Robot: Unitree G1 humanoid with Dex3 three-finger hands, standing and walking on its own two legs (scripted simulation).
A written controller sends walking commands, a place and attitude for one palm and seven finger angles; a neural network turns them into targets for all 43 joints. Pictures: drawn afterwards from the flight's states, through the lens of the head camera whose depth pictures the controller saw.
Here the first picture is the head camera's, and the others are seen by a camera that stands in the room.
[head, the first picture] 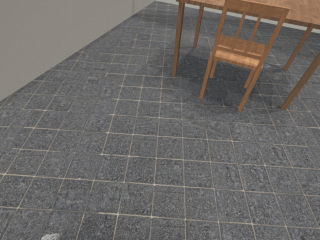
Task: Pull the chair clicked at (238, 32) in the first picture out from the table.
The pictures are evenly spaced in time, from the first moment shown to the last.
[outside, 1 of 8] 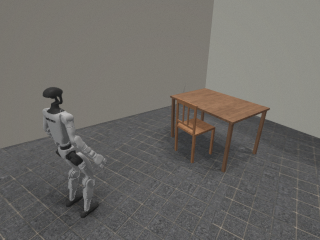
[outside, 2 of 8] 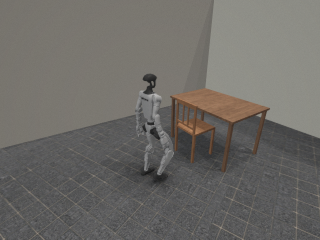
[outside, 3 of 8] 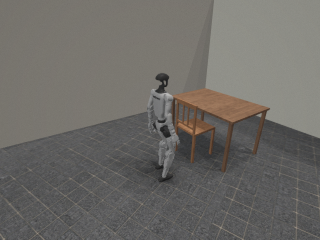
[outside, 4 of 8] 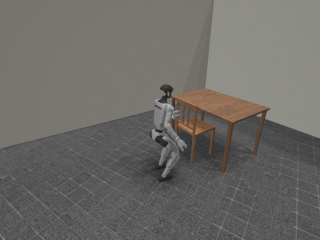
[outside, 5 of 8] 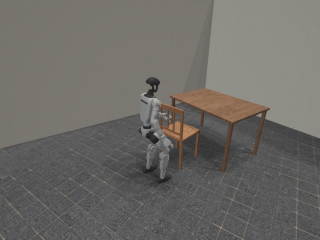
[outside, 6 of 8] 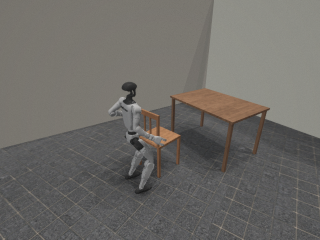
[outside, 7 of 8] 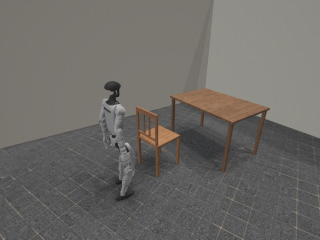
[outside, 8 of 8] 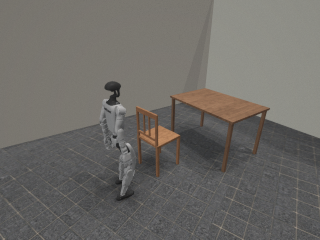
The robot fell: no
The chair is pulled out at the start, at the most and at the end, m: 0.00 0.60 0.59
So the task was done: yes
